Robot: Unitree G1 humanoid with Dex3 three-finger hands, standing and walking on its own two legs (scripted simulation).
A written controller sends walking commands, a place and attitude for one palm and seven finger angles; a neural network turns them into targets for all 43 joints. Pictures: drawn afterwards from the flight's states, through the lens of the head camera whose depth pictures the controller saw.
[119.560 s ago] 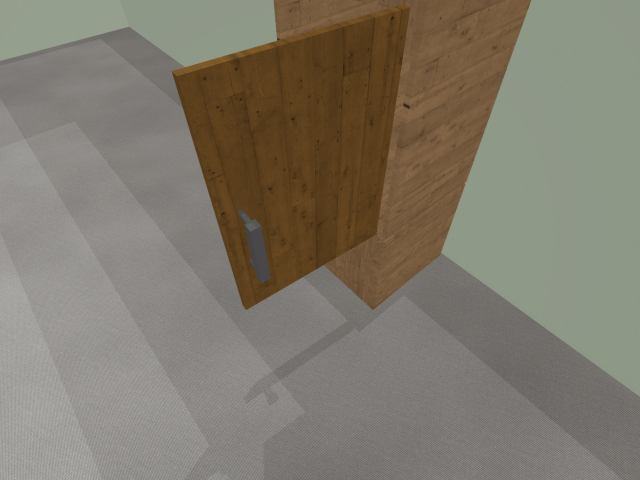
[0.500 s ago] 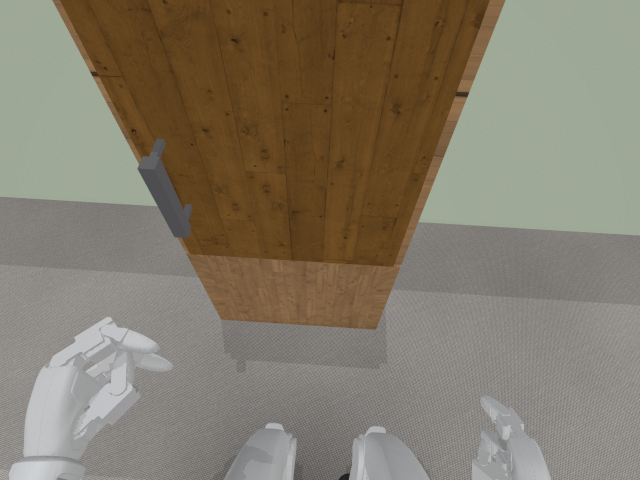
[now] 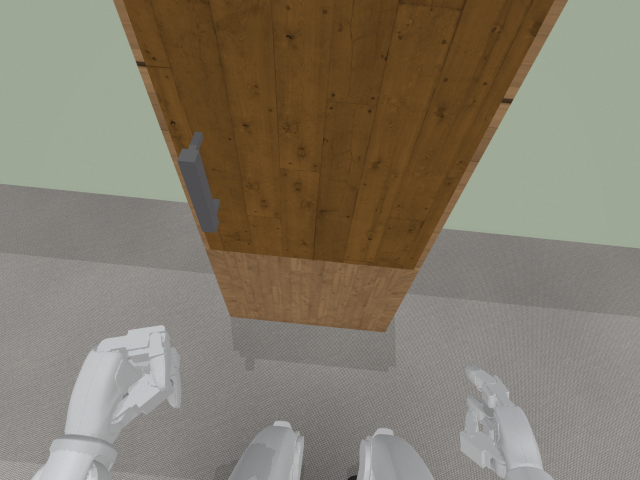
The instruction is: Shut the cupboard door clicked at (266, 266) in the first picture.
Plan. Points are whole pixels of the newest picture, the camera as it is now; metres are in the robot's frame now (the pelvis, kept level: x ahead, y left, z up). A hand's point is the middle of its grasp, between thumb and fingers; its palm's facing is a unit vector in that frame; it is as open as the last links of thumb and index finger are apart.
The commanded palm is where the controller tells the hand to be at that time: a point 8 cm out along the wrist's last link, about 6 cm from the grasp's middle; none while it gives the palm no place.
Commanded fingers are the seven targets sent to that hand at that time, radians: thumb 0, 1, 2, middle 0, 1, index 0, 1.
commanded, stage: raise the hand and make a fist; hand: left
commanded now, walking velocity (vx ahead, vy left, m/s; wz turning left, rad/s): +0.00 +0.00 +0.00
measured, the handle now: (204, 185) +0.51 +0.22 +0.00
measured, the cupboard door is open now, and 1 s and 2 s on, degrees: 0 0 0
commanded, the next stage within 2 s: bring the fist close to the handle in 0.50 s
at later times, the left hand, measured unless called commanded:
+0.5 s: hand (191, 366) +0.23 +0.16 +0.04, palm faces +0.00 -1.00 -0.05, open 3.1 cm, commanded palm +0.20 +0.22 +0.04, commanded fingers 0.00 0.90 0.90 -1.30 -1.50 -1.30 -1.50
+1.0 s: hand (202, 306) +0.30 +0.17 +0.04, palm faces -0.02 -1.00 -0.05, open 3.1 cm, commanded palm +0.28 +0.23 +0.03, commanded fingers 0.00 0.90 0.90 -1.30 -1.50 -1.30 -1.50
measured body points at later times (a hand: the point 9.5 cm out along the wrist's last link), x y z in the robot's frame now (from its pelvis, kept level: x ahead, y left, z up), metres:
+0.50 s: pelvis +0.01 -0.03 +0.00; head +0.09 -0.01 +0.44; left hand +0.23 +0.22 +0.05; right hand +0.19 -0.26 -0.08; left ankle +0.02 +0.06 -0.62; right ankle +0.04 -0.10 -0.62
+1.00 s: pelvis +0.00 -0.04 -0.01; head +0.10 -0.03 +0.43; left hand +0.30 +0.22 +0.04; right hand +0.17 -0.28 -0.10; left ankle +0.02 +0.06 -0.62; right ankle +0.04 -0.10 -0.62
